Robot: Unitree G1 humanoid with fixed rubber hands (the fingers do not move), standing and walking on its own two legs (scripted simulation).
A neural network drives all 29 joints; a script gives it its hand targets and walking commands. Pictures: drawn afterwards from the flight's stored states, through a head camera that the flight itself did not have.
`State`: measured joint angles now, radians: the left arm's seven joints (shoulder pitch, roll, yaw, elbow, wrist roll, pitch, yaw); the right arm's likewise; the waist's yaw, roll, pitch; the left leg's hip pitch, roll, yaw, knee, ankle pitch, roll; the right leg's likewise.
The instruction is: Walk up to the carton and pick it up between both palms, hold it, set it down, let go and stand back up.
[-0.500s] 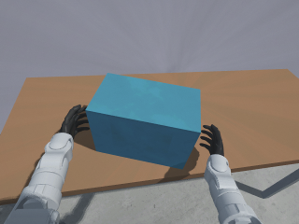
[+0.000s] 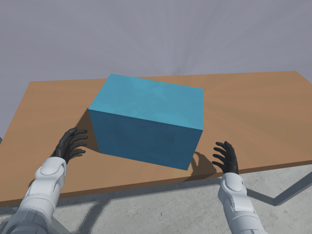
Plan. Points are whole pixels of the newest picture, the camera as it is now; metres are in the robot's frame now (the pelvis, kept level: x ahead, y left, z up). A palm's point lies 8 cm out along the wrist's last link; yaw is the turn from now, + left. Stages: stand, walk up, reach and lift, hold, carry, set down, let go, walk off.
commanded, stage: set down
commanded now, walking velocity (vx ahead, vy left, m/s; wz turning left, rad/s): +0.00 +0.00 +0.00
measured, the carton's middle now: (149, 122) +0.46 -0.02 +0.03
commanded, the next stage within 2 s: none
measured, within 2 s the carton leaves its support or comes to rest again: neither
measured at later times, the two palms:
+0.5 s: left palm (55, 168) +0.32 +0.23 +0.03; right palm (238, 190) +0.24 -0.23 +0.01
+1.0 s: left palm (46, 201) +0.24 +0.23 +0.02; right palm (254, 213) +0.17 -0.24 +0.03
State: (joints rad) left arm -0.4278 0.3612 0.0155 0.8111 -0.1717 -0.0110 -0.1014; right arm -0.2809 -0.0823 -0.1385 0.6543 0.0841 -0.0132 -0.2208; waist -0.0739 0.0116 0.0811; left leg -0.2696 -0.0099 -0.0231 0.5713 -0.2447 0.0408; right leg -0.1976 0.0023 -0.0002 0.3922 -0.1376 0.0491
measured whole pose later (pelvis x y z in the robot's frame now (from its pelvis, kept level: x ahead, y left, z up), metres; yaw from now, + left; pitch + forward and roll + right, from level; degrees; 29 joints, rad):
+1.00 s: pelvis +0.01 -0.02 +0.00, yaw +0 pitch -3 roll -2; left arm 0.25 0.42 0.05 0.14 -0.24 0.07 -0.14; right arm 0.38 -0.08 -0.02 -0.07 0.11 0.17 -0.23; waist -0.07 0.00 0.01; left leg -0.22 -0.01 -0.02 0.51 -0.24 0.03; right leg -0.19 0.00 0.00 0.41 -0.17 0.02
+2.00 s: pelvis +0.04 -0.03 +0.01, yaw +0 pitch -1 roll -1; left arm 0.35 0.42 0.04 0.16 -0.25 0.01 -0.12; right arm 0.45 -0.08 -0.02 0.11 0.11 -0.02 -0.09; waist -0.07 0.00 0.04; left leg -0.19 -0.01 -0.02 0.43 -0.23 0.01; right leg -0.18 0.00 0.00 0.39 -0.20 0.00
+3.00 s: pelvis +0.02 -0.05 +0.01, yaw +0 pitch -4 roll +1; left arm 0.15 0.34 0.04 0.42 -0.17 0.04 -0.05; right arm 0.21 -0.14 -0.02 0.53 0.10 -0.04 -0.01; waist -0.07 0.07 0.05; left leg -0.16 -0.01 -0.02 0.42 -0.20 0.00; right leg -0.18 0.00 0.00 0.45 -0.20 -0.01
